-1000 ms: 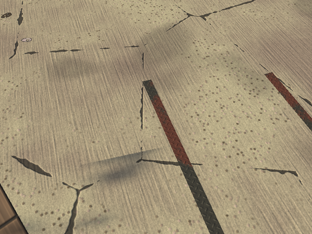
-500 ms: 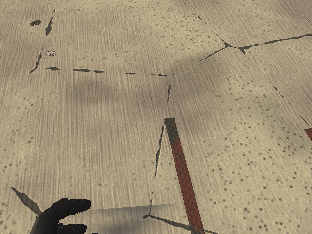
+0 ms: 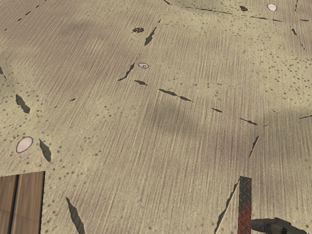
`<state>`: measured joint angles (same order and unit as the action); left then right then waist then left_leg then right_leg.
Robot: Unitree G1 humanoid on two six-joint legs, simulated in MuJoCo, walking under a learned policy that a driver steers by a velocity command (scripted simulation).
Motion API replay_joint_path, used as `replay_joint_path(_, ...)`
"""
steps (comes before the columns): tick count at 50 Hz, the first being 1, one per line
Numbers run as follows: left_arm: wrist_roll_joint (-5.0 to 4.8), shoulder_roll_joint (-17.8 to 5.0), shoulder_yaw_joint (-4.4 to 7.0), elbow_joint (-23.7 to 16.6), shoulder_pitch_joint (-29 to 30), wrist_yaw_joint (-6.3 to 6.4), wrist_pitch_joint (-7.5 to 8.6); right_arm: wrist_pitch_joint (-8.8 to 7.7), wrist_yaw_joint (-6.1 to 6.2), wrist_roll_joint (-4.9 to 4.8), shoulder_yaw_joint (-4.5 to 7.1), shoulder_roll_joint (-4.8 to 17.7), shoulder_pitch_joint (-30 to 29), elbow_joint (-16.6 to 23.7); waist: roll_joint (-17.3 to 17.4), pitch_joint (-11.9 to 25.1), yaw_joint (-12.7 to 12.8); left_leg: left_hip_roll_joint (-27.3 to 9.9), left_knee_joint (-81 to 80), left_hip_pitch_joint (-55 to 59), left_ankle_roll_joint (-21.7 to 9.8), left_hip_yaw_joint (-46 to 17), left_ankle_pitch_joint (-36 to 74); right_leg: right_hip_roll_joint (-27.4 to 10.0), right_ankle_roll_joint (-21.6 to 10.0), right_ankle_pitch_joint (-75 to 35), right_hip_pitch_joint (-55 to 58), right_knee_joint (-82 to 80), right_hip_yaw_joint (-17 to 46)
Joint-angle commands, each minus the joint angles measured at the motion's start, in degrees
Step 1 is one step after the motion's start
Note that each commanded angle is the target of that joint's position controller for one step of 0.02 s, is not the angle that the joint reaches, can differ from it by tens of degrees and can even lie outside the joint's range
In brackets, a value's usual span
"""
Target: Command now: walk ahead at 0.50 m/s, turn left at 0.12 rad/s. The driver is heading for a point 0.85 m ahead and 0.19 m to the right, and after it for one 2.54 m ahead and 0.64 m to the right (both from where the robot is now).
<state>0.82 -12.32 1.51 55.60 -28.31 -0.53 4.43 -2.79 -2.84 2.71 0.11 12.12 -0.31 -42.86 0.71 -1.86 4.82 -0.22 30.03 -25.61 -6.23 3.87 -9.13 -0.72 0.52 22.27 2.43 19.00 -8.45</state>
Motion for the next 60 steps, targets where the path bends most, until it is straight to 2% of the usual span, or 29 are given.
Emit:
replay_joint_path(1,-0.31,-6.92,0.82,-4.45,0.86,0.37,0.04,-1.59,2.02,1.73,4.22,12.52,26.11,-4.53,3.64,15.05,-13.83,-12.27,-4.66,35.72,-5.61,-15.03,-6.21,-7.8,-5.84,-25.97,-18.26,32.4,1.08)
replay_joint_path(2,-1.46,-2.07,0.01,-5.65,-4.33,0.0,-0.11,-0.99,2.66,0.7,5.4,17.09,27.0,-4.79,15.41,19.22,-10.84,-25.75,-12.35,46.17,-12.38,-39.9,-7.77,1.93,-4.15,9.64,-37.61,49.99,2.01)
replay_joint_path(3,-0.17,-8.43,1.78,-5.09,1.37,0.58,-0.69,-0.66,2.76,-1.4,5.11,14.11,24.26,-4.43,4.85,12.72,-11.35,-22.97,-13.52,39.97,-10.56,-36.01,-7.58,-0.74,-4.97,6.41,-42.4,53.04,9.49)
replay_joint_path(4,-0.61,-7.61,1.87,-6.12,4.59,0.17,-0.39,-0.98,2.68,-1.55,4.08,10.84,19.48,-4.23,3.97,5.93,-8.92,-20.15,-14.9,32.28,-8.48,-27.06,-3.13,-2.6,-5.48,0.87,-41.94,51.14,10.75)
replay_joint_path(5,-0.87,-6.28,1.67,-5.53,4.9,0.02,-0.41,-1.5,2.37,-1.45,3.39,7.9,16.55,-4.18,2.61,2.98,-6.91,-17.56,-17.29,25.94,-6.36,-21.08,1.69,-3.98,-5.31,-2.47,-38.91,48.03,10.79)
replay_joint_path(7,0.5,-4.62,1.64,-3.78,2.85,-0.52,-1.95,-2.41,2.63,-1.72,2.66,5.08,14.55,-4.67,3.99,0.81,-4.17,-13.93,-20.44,19.26,-3.21,-13.11,4.82,-4.92,-4.28,-5.28,-33.9,45.02,10.7)
replay_joint_path(11,0.75,-3.39,2.15,-4.79,7.07,-1.59,-3.45,-4.02,3.01,-2.07,2.97,5.9,18.39,-7.11,3.06,-1.03,-3.3,-12.86,-23.01,19.23,-2.5,-5.67,12.91,-4.77,-3.47,-11.98,-37.96,44.21,10.45)
replay_joint_path(18,0.79,-1.91,1.15,-9.6,21.29,-2.41,-3.3,-3.9,3.83,-1.87,2.61,5.83,23.4,-10.01,2.69,-4.27,-5.68,-11.68,-22.55,22.65,-0.82,3.72,21.37,-3.59,-3.33,-23.84,-41.32,27.73,5.9)
replay_joint_path(22,1.04,-2.0,0.62,-12.32,27.05,-2.79,-3.11,-3.17,4.67,-1.59,2.73,7.04,27.41,-12.28,2.44,-5.1,-7.15,-13.67,-19.08,29.75,-0.26,6.7,30.87,-1.8,-5.93,-20.46,-39.8,19.62,1.44)
replay_joint_path(25,1.17,-3.41,1.28,-11.77,23.13,-2.31,-3.22,-2.38,5.33,-1.36,3.21,9.29,26.3,-12.57,4.67,-1.54,-4.47,-14.55,-8.58,33.34,0.51,9.42,54.16,2.9,-9.45,-12.02,-31.89,17.9,-1.8)
replay_joint_path(27,1.35,-5.8,2.64,-9.04,13.4,-1.83,-2.79,-1.4,5.31,-1.18,3.77,10.99,25.06,-11.96,5.05,4.48,-0.16,-14.85,8.31,31.21,0.09,9.96,56.06,6.33,-12.56,-7.4,-19.98,14.61,-1.38)
replay_joint_path(28,1.97,-8.59,4.04,-6.52,4.91,-1.25,-2.38,-1.23,4.95,-1.44,3.91,11.32,23.51,-10.9,2.08,8.67,4.34,-13.43,22.96,22.44,1.33,10.5,43.67,4.51,-15.15,-7.73,-7.0,9.37,3.79)
replay_joint_path(29,2.12,-15.12,5.88,-6.33,2.35,-0.33,-2.47,-1.6,4.19,-1.82,2.79,5.65,25.05,-8.01,-8.46,13.53,2.53,-6.78,43.11,3.13,3.62,10.34,1.8,-11.79,-20.76,-6.65,8.36,8.02,26.51)
replay_joint_path(30,0.46,-17.62,6.44,-7.28,3.64,-0.55,-3.06,-2.25,3.35,-2.17,3.25,7.01,22.1,-4.48,-11.0,17.03,1.39,3.59,55.7,-13.43,5.18,-0.95,-22.14,-19.79,-28.26,-8.19,15.42,-1.66,53.52)
replay_joint_path(31,-0.47,-15.6,6.07,-6.8,5.83,-0.15,-3.45,-3.01,3.01,-1.64,3.31,8.23,15.95,-3.27,-3.69,8.72,1.37,-1.56,53.75,-19.36,4.63,-6.51,-15.67,-18.11,-25.53,-8.52,10.09,-3.59,44.22)
replay_joint_path(32,-0.68,-12.58,5.32,-6.97,8.75,0.13,-3.37,-3.74,2.84,-2.18,3.15,8.14,15.25,-2.75,-0.97,3.25,-0.79,-3.64,48.5,-17.5,4.64,-5.93,-10.42,-16.41,-22.87,-12.96,1.85,-4.94,37.65)
replay_joint_path(33,-0.42,-10.24,4.7,-7.25,11.45,0.23,-3.11,-3.66,2.99,-1.97,3.24,7.77,16.16,-3.57,2.35,0.03,-3.76,-5.32,43.16,-13.74,5.04,-5.82,-8.62,-13.14,-19.83,-19.36,-4.62,-5.82,32.28)
replay_joint_path(34,-0.8,-9.05,4.26,-7.48,12.95,0.47,-2.68,-2.63,3.0,-0.91,3.13,7.28,17.12,-3.65,2.2,-0.54,-5.61,-6.13,39.81,-9.96,6.0,-5.93,-8.35,-10.27,-18.34,-24.35,-8.9,-6.28,28.0)
replay_joint_path(36,-1.03,-8.84,3.92,-7.55,12.62,0.35,-1.42,-0.46,2.56,0.18,2.99,6.14,18.23,-3.58,0.48,1.08,-6.84,-6.17,36.35,-6.35,7.53,-5.09,-7.93,-7.38,-17.68,-31.2,-11.74,-6.45,23.99)
replay_joint_path(39,-1.01,-10.95,4.38,-7.03,9.47,0.24,-0.76,0.76,2.18,0.08,2.86,5.59,13.26,-1.11,-1.5,0.38,-5.91,-6.08,29.72,-9.01,9.16,-3.69,-2.83,-5.12,-16.52,-32.55,-12.93,-7.25,22.19)
replay_joint_path(49,-0.02,-10.13,3.38,-4.99,-0.44,1.13,-0.61,-0.28,1.02,-0.9,1.74,5.76,-4.26,4.93,-4.73,-1.42,1.14,-2.75,5.89,-12.14,6.49,-2.18,9.41,-7.05,-12.71,-38.69,0.63,-4.91,23.41)
replay_joint_path(52,0.3,-11.82,3.48,-5.29,2.52,1.68,-0.24,-0.93,1.25,-1.09,2.33,7.68,0.64,4.12,-5.44,-1.14,-2.51,-0.7,0.74,-2.67,3.39,-2.46,4.21,-8.77,-10.77,-47.38,0.98,-1.35,23.2)
replay_joint_path(54,0.49,-12.63,3.51,-5.15,4.24,1.34,-0.03,-1.63,2.38,-1.23,3.53,9.81,13.9,-0.13,-3.59,5.14,-8.59,2.25,-3.78,13.78,1.03,-1.13,2.35,-5.7,-8.96,-56.99,-0.68,13.27,20.14)
replay_joint_path(55,0.18,-10.81,2.89,-6.02,4.02,1.01,0.25,-2.16,3.26,-0.22,4.34,12.5,22.7,-1.7,-0.27,11.42,-12.02,-5.62,-4.41,27.29,-1.41,-9.2,-1.88,-3.1,-8.12,-44.67,-8.82,26.84,18.43)
replay_joint_path(56,-1.83,-5.24,1.79,-6.9,-2.99,0.69,0.31,-2.01,3.53,1.04,5.88,18.77,27.73,-1.98,11.95,18.92,-9.85,-21.56,-7.04,42.69,-8.73,-35.16,-6.93,6.35,-5.31,-11.73,-26.22,47.84,13.08)
replay_joint_path(57,-0.49,-8.95,2.33,-5.92,-3.54,0.82,0.13,-1.07,2.75,-0.83,5.73,16.13,25.2,-2.88,11.14,17.72,-8.52,-23.67,-14.66,39.75,-11.01,-48.52,-11.67,7.73,-5.86,6.65,-34.33,54.17,14.83)
replay_joint_path(58,0.41,-9.95,2.59,-6.33,1.43,0.72,-0.21,-0.84,2.47,-1.67,4.74,11.71,19.0,-1.75,4.56,7.29,-6.56,-21.48,-15.56,30.59,-9.96,-39.69,-16.61,3.78,-6.08,1.75,-37.03,55.45,15.57)
replay_joint_path(59,0.71,-9.23,2.23,-7.21,5.82,0.19,-0.12,-1.05,2.16,-1.7,3.89,8.33,15.5,-1.39,0.53,2.8,-6.31,-18.4,-17.23,23.64,-8.48,-31.91,-13.5,1.64,-6.0,-2.13,-36.36,52.28,15.17)
replay_joint_path(60,0.73,-8.28,2.1,-7.66,7.3,-0.19,-0.39,-1.34,2.21,-1.45,3.42,7.14,14.66,-1.92,1.42,0.59,-5.19,-15.53,-18.69,19.76,-6.71,-26.03,-8.26,-0.05,-5.83,-3.58,-35.07,49.14,14.4)
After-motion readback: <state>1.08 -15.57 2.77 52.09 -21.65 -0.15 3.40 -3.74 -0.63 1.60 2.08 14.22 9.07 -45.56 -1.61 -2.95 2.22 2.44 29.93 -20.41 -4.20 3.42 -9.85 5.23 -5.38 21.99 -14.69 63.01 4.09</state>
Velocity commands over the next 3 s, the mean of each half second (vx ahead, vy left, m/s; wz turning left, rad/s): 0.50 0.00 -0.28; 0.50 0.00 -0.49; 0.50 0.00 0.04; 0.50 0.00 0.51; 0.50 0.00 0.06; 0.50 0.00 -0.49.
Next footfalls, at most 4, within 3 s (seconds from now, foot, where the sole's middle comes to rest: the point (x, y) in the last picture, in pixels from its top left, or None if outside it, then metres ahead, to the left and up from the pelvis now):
0.56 right None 0.41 -0.10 -0.77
1.10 left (192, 170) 0.76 -0.08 -0.77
1.62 right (250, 147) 0.91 -0.37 -0.77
2.14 left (211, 101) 1.21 -0.19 -0.77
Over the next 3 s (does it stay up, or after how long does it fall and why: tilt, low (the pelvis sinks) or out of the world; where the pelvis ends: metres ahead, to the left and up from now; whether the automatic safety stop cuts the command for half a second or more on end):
stays up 1.50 -0.34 0.01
